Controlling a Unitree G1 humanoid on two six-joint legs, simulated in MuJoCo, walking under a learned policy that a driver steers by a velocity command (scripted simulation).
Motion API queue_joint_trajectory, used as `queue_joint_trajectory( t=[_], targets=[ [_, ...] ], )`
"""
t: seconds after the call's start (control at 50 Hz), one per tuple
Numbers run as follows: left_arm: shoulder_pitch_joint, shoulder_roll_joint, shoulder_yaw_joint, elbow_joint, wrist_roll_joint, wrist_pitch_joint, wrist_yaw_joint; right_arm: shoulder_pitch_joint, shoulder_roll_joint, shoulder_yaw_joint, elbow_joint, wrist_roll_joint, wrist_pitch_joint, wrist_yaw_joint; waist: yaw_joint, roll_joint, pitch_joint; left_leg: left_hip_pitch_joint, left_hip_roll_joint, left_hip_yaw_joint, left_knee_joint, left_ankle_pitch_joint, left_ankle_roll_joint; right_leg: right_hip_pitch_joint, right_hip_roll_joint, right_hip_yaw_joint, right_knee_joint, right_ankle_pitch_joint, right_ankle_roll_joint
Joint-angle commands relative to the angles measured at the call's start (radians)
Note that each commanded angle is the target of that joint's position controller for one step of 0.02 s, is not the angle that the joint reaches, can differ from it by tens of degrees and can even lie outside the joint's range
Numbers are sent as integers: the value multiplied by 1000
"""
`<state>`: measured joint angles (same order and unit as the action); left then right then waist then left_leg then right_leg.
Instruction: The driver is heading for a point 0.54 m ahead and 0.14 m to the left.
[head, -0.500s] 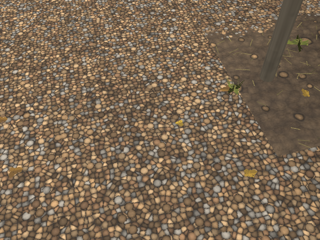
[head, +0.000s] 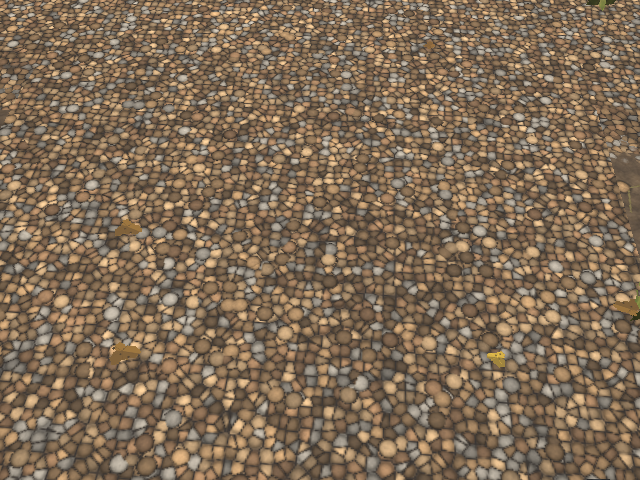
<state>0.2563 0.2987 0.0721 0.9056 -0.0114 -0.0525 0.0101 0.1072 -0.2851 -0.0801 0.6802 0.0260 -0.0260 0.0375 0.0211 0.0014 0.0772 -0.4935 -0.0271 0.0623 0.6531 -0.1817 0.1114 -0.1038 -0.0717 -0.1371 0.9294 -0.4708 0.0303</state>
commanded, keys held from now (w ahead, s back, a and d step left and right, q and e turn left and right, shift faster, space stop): w+q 0.62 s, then no key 0.38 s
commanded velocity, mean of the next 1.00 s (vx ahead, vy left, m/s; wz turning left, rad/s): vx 0.40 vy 0.00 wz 0.47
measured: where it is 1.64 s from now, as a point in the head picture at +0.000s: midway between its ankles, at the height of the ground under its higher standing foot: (292, 418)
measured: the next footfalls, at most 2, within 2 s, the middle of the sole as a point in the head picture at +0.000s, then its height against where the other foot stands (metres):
right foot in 0.44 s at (383, 471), level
left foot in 0.90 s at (224, 415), level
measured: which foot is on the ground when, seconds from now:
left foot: down 0.00-0.46, up 0.48-0.88, down 0.90-1.00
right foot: up 0.00-0.42, down 0.44-0.90, up 0.92-1.00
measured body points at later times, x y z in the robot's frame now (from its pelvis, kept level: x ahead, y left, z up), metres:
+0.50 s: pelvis +0.29 -0.02 +0.01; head +0.32 -0.01 +0.46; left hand +0.43 +0.28 -0.07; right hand +0.42 -0.29 -0.10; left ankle +0.12 +0.06 -0.67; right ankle +0.41 -0.11 -0.72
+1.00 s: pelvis +0.48 +0.08 +0.01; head +0.51 +0.11 +0.46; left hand +0.41 +0.36 -0.12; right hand +0.77 -0.04 -0.06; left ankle +0.52 +0.21 -0.71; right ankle +0.45 -0.10 -0.65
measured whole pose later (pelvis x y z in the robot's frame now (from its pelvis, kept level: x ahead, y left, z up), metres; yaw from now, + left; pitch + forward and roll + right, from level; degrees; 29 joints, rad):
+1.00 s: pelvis +0.48 +0.08 +0.01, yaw +28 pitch +2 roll -1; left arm 0.22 0.31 0.04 0.88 -0.01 -0.04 -0.01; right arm 0.08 -0.24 -0.03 0.63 -0.01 -0.02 0.02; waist 0.04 -0.02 0.06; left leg -0.44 -0.03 0.00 0.52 -0.11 0.04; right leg -0.32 -0.04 0.00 1.00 -0.60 0.05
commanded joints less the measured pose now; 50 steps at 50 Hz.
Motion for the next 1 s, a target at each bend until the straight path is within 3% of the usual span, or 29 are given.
queue_joint_trajectory(
  t=[0.02, 0.04, 0.06, 0.08, 0.16, 0.24, 0.32, 0.38, 0.42, 0.44, 0.46, 0.48, 0.5, 0.52, 0.56, 0.58, 0.62, 0.68, 0.74, 0.8, 0.84, 0.86, 0.88, 0.9, 0.92, 0.94, 0.96, 0.98, 1.0],
  targets=[
    [-118, 132, 9, -164, -44, -93, -27, 284, -182, -53, -11, -13, -28, -8, -143, 112, -287, 795, 337, -734, -387, -168, 269, -719, 44, 231, 477, -18, -51],
    [-121, 115, 5, -163, -31, -101, -22, 224, -156, -45, -13, -12, -38, -5, -87, 7, -191, 638, 290, -608, -382, -48, 227, -677, -3, 231, 365, 62, -60],
    [-118, 125, 12, -148, -1, -96, -14, 164, -119, -34, -23, -11, -42, -9, -54, -4, -155, 526, 251, -513, -386, 62, 198, -610, -36, 230, 265, 104, -53],
    [-98, 129, 18, -143, 8, -84, -15, 131, -109, -26, -40, -21, -42, -14, -25, 17, -132, 442, 227, -469, -404, 141, 190, -545, -51, 233, 224, 136, -45],
    [-134, 85, 10, -165, 29, -48, -11, 157, -158, -38, -37, -14, -47, -38, -13, 13, -93, 307, 184, -368, -446, 284, 190, -509, -31, 198, 25, 252, 22],
    [-276, 49, -7, -209, 21, -50, -17, 205, -168, -42, -22, -8, -36, -54, -68, 59, -63, 250, 113, -303, -434, 166, 123, -448, 27, 187, -278, 516, 41],
    [-352, 70, -3, -247, 5, -63, -31, 263, -163, -44, 5, -1, -27, -55, -98, 84, -58, 296, 139, -374, -378, 87, 97, -403, 58, 208, -404, 563, 24],
    [-329, 106, 10, -249, 3, -78, -40, 266, -156, -44, 9, -2, -16, -63, -76, 114, -67, 380, 171, -460, -287, 97, 82, -369, 65, 225, -452, 453, -7],
    [-200, 134, 30, -216, 6, -89, -35, 240, -136, -37, -1, -4, -10, -63, -5, 136, -115, 373, 136, -465, -178, 185, 50, -195, 74, 195, -506, 419, -49],
    [-72, 174, 45, -199, 23, -95, -28, 229, -87, -18, -17, -12, -12, -58, 57, 95, -229, 295, 82, -411, 23, 165, 15, 33, -23, 271, -481, 407, -103],
    [71, 255, 65, -184, 40, -89, -20, 322, -26, 1, -39, -8, -18, -59, 56, -115, -392, 5, -46, -280, 362, -116, -62, 402, -250, 607, -495, 292, -229],
    [106, 240, 65, -151, 17, -76, -31, 388, -55, 6, -51, 14, -25, -60, 32, -337, -427, -235, -47, -242, 575, -432, -86, 498, -369, 956, -604, 36, -313],
    [51, 143, 40, -175, 4, -69, -29, 324, -149, -16, -32, 20, -21, -61, 53, -190, -283, -308, 18, -261, 661, -354, -95, 385, -332, 858, -638, -93, -271],
    [1, 105, 28, -184, 9, -58, -24, 235, -172, -23, -45, 8, -15, -60, 58, -115, -181, -304, 53, -218, 663, -272, -97, 254, -288, 692, -645, -16, -226],
    [-65, 62, 10, -177, 22, -51, -21, 169, -142, -27, -61, -10, -8, -55, 21, -75, -71, -233, 111, -203, 570, -174, -92, 51, -197, 479, -697, 193, -188],
    [-75, 70, 11, -170, 26, -54, -19, 191, -118, -24, -66, 0, -2, -49, -4, -122, -67, -191, 130, -194, 547, -149, -93, 2, -191, 425, -720, 240, -192],
    [-68, 78, 17, -153, 16, -64, -18, 183, -83, -15, -76, 4, 7, -44, -6, -117, -56, -190, 147, -172, 500, -124, -102, -26, -185, 338, -760, 325, -212],
    [-69, 121, 28, -131, 18, -63, -17, 132, -55, -4, -103, -15, 5, -46, -17, -71, -47, -180, 128, -154, 335, -54, -125, -33, -186, 218, -741, 729, -239],
    [-77, 139, 28, -119, 6, -45, -12, 74, -27, 11, -110, -19, -9, -29, 2, -78, -78, -48, 92, -85, 103, 134, -121, -51, -132, 85, -717, 862, -209],
    [-25, 158, 28, -86, -10, -30, -9, 4, -37, 9, -131, -18, -14, -9, 25, -87, -98, 12, 64, -74, -36, 188, -103, 22, -147, 83, -670, 850, -189],
    [-29, 177, 33, -75, -24, -21, -7, 16, -68, -3, -135, -25, -16, -4, -3, -98, -111, 65, 46, -72, -105, 146, -70, 60, -166, 96, -595, 872, -170],
    [-44, 179, 33, -72, -30, -17, -5, 69, -86, -14, -117, -32, -16, -6, -41, -91, -136, 151, 25, -57, -171, 185, -49, 60, -150, 87, -521, 902, -149],
    [-26, 156, 25, -63, -25, -17, -6, 141, -125, -31, -92, -39, -16, -15, -75, -58, -180, 289, 9, -49, -227, 283, -21, 27, -109, 63, -398, 884, -117],
    [5, 112, 6, -77, 7, -21, -7, 216, -200, -47, -85, -52, -12, -30, -91, 47, -275, 501, 148, -182, -176, 714, 30, -102, -48, 23, -196, 630, -60],
    [122, 24, -35, -84, 41, -24, -22, 199, -219, -28, -104, -77, -5, -41, -26, 265, -409, 772, 426, -511, -118, 1089, 238, -379, 63, 62, 133, -174, 13],
    [145, 79, -28, -44, 15, -12, -31, 200, -125, -2, -95, -54, -2, -31, -51, 188, -531, 729, 438, -556, -151, 909, 281, -364, 28, 217, 210, -261, 21],
    [58, 127, -14, -63, -12, 2, -32, 149, -96, 7, -92, -40, -1, -21, -59, 135, -403, 643, 364, -462, -186, 782, 233, -420, 5, 209, 225, -227, 27],
    [2, 114, -15, -72, -11, 13, -23, 95, -86, 11, -81, -33, -2, -19, -45, 91, -311, 553, 316, -405, -215, 666, 182, -455, -14, 197, 182, -186, 29],
    [-18, 112, -13, -68, 0, 29, -11, 49, -83, 14, -78, -33, -2, -19, -28, 70, -252, 447, 294, -372, -247, 576, 152, -430, -30, 199, 125, -144, 37]
  ],
)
